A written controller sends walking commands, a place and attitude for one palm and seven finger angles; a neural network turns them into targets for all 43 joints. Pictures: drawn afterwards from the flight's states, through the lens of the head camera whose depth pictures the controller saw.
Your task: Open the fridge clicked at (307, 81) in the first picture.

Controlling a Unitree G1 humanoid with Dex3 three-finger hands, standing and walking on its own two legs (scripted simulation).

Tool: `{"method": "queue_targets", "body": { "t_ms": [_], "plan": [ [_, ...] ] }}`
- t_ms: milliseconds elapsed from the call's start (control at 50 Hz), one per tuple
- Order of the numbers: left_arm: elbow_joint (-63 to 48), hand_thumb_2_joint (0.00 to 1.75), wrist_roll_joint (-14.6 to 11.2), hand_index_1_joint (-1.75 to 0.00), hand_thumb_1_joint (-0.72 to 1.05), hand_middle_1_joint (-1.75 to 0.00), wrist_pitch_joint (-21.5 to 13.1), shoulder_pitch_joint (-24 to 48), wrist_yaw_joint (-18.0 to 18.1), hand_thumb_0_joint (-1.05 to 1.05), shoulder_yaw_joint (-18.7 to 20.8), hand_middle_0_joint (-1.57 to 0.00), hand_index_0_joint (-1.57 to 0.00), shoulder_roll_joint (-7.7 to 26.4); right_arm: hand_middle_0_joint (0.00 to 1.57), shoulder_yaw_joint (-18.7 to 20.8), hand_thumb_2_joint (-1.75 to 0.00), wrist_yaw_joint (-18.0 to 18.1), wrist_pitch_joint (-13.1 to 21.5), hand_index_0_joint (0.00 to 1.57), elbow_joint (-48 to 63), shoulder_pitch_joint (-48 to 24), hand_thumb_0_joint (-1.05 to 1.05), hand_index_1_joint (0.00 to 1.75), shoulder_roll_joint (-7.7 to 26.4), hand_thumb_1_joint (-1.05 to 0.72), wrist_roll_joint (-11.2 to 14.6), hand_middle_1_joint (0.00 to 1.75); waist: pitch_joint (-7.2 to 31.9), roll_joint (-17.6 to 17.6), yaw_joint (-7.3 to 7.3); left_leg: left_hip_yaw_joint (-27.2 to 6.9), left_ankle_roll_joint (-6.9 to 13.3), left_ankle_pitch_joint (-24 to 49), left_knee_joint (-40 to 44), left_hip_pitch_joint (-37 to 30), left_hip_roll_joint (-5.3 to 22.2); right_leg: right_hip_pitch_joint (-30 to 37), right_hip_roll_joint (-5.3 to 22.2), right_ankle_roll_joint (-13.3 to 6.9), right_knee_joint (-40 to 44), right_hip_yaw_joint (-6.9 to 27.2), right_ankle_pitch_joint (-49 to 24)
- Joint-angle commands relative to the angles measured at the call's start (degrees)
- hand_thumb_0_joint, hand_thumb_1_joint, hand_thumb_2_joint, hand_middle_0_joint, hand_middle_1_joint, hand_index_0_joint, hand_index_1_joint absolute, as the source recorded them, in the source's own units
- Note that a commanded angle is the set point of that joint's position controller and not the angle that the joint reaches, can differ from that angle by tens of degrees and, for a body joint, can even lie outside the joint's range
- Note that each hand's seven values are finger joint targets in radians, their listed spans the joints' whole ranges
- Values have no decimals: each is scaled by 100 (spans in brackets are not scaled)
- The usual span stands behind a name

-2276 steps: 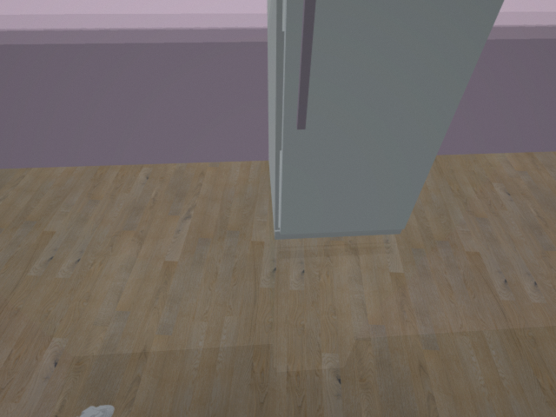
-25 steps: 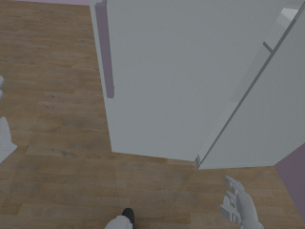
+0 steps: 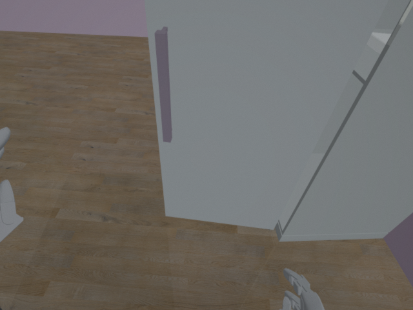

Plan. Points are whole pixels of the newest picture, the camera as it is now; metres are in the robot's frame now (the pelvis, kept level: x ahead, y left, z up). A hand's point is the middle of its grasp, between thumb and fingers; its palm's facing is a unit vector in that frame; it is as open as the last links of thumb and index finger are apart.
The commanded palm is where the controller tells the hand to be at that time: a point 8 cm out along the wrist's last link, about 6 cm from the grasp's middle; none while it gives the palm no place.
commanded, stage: stop stepping back and stand still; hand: left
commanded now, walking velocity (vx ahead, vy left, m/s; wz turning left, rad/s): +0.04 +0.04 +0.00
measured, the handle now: (166, 91) +0.69 +0.15 +0.08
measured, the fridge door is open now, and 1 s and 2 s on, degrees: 80 80 80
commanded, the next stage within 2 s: let the arm hang, fingers relaxed in 0.12 s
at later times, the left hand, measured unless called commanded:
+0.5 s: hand out of the picture +0.09 +0.18 -0.16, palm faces -0.03 -0.98 -0.19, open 7.4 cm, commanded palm none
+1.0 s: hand out of the picture +0.01 +0.22 -0.16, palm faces +0.08 -0.96 -0.26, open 7.3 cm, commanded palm none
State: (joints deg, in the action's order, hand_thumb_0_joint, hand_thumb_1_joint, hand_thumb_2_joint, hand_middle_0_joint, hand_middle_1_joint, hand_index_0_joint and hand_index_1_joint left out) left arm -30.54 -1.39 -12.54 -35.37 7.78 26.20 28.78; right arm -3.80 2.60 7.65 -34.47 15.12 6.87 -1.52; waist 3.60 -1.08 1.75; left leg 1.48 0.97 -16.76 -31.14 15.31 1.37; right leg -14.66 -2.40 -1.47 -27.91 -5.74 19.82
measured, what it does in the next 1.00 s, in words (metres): stands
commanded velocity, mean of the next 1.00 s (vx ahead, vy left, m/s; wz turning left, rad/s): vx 0.00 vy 0.00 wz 0.00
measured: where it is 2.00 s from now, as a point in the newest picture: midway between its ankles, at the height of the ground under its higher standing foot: outside the picture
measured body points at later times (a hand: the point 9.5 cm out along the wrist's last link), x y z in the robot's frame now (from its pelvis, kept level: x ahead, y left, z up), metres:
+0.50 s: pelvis -0.01 +0.00 -0.02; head +0.02 +0.00 +0.43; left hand +0.09 +0.23 -0.15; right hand +0.11 -0.26 -0.14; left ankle +0.04 +0.13 -0.74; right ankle +0.02 -0.12 -0.74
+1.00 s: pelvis +0.00 +0.01 +0.00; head +0.02 +0.01 +0.45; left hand +0.01 +0.27 -0.14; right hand +0.05 -0.23 -0.15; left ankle +0.04 +0.13 -0.74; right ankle +0.02 -0.12 -0.74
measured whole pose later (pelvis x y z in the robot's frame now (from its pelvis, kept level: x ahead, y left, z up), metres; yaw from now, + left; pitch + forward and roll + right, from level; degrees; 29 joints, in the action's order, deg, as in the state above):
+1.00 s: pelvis +0.00 +0.01 +0.00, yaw +5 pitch -1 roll +0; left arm 63.3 1.0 0.6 -12.5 0.5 0.9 13.2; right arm 0.5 1.0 -0.5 -62.2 13.1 11.5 -1.3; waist -2.0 1.3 0.4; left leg -0.3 0.4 -9.8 -25.6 15.1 0.0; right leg -10.8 0.5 1.1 -25.0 1.1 13.5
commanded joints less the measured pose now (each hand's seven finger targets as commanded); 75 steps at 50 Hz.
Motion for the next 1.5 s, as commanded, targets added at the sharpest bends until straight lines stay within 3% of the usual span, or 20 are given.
{"method": "queue_targets", "body": {
  "t_ms": [0,40,60,140,180,200,220,240,280,300,340,360,400,420,440,460,500,580,800,1480],
  "plan": [
    [90,90,-117,-30,90,-30,-25,728,158,0,648,-20,-20,666,20,642,-90,147,-63,20,690,-645,0,30,1163,-90,54,30,-432,-1044,-166,-6,-27,-1005,-1944,2022,7,631,2134,-1061,1755,3196,1530],
    [-65,90,-46,-30,90,-30,-127,1264,178,0,385,-20,-20,477,20,634,-90,104,55,20,575,-609,0,30,1170,-90,102,30,-86,-919,-139,-296,-24,-987,-2620,1839,90,660,2154,-1111,1489,2911,503],
    [-55,90,-35,-30,90,-30,-119,1492,186,0,265,-20,-20,394,20,575,-90,101,89,20,529,-676,0,30,1135,-90,80,30,-23,-477,-144,-262,-13,-1068,-2112,1317,189,212,2041,-958,1379,2518,794],
    [-690,90,24,-30,90,-30,-197,1884,218,0,-100,-20,-20,289,20,482,-90,228,204,20,485,-759,0,30,1098,-90,46,30,-275,-116,-96,258,17,140,-69,-338,-51,-563,1289,-450,908,1129,335],
    [-1230,90,33,-30,90,-30,-277,2063,254,0,13,-20,-20,486,20,577,-90,300,333,20,555,-819,0,30,1266,-90,31,30,-333,745,-179,-605,167,62,804,-486,418,-625,894,-127,199,918,301],
    [3831,90,447,-30,90,-30,725,1391,-578,0,-2017,-20,-20,-678,20,990,-90,-305,316,20,-725,-511,0,30,2563,-90,-20,30,-799,1417,216,-1488,553,2035,248,-17,1204,-1585,922,62,-1486,119,-736],
    [3794,90,328,-30,90,-30,1241,1251,-692,0,-1839,-20,-20,-779,20,952,-90,-279,-224,20,-355,-328,0,30,2324,-90,28,30,-534,1522,35,-2142,1006,2557,844,679,1655,-1145,454,142,-2325,418,830],
    [3671,90,337,-30,90,-30,1429,1258,-701,0,-1874,-20,-20,-941,20,835,-90,-217,-385,20,-259,-366,0,30,1997,-90,1,30,-543,1663,101,-2208,1120,1891,1144,1042,1733,-1113,311,175,-3051,617,1459],
    [4129,90,328,-30,90,-30,1357,1623,-751,0,-2012,-20,-20,-911,20,764,-90,-172,-368,20,-246,-329,0,30,1896,-90,-144,30,-163,877,43,-2423,1193,2251,949,806,1636,-1160,337,166,-3318,989,1402],
    [4445,90,302,-30,90,-30,1320,1702,-767,0,-2082,-20,-20,-882,20,740,-90,-151,-403,20,-223,-442,0,30,1917,-90,-169,30,-51,406,-66,-2117,1137,2626,699,523,1496,-1026,340,171,-2727,921,1322],
    [5223,90,308,-30,90,-30,1228,1737,-774,0,-2171,-20,-20,-731,20,720,-90,-149,-485,20,-314,-628,0,30,2072,-90,-115,30,401,-229,-315,-1351,699,3015,113,75,1013,-187,218,165,-913,541,34],
    [5529,90,311,-30,90,-30,1186,1801,-755,0,-2164,-20,-20,-474,20,701,-90,-160,-517,20,-338,-665,0,30,2032,-90,-41,30,504,-476,-340,-1033,417,2559,-122,181,665,289,316,123,-240,704,-967],
    [6121,90,320,-30,90,-30,1155,1928,-736,0,-2215,-20,-20,-208,20,620,-90,-201,-602,20,-511,-484,0,30,1436,-90,47,30,393,-790,-146,-349,-56,251,-558,783,-107,352,1612,-407,442,2274,-1796],
    [6357,90,309,-30,90,-30,1183,2152,-745,0,-2294,-20,-20,-207,20,563,-90,-234,-676,20,-692,-267,0,30,1286,-90,34,30,240,-207,26,-205,-106,-342,-598,404,-169,-135,1903,-634,621,2264,-1355],
    [6542,90,290,-30,90,-30,1226,2407,-749,0,-2346,-20,-20,-190,20,565,-90,-265,-762,20,-839,-132,0,30,1310,-90,10,30,125,352,168,-207,-82,-232,-453,-11,-168,-594,1650,-544,642,1949,-314],
    [6763,90,288,-30,90,-30,1239,2550,-730,0,-2359,-20,-20,-269,20,593,-90,-236,-829,20,-944,-211,0,30,1367,-90,-13,30,52,-3,142,-265,-71,75,-432,-154,-98,-795,1263,-404,717,1817,141],
    [7241,90,250,-30,90,-30,1214,2575,-716,0,-2426,-20,-20,-536,20,577,-90,-218,-796,20,-1199,-254,0,30,1319,-90,-7,30,-141,23,89,-432,-39,800,-165,-285,43,-746,1031,-279,618,1534,-468],
    [7930,90,227,-30,90,-30,1234,2226,-675,0,-2407,-20,-20,-839,20,581,-90,-151,-777,20,-1632,-167,0,30,1255,-90,0,30,-124,745,-70,-770,51,881,479,-68,374,-75,692,-92,481,1122,-650],
    [8912,90,214,-30,90,-30,1210,2170,-661,0,-2402,-20,-20,-831,20,620,-90,-106,-745,20,-2383,64,0,30,1261,-90,32,30,-382,-2,-124,-745,79,576,981,-177,411,112,698,-91,800,1023,-495],
    [9284,90,219,-30,90,-30,1138,2579,-676,0,-2381,-20,-20,-533,20,613,-90,-111,-688,20,-2749,-556,0,30,1561,-90,49,30,-468,156,-134,-657,39,1074,1235,-603,444,363,799,-34,1073,1065,-948]
  ]
}}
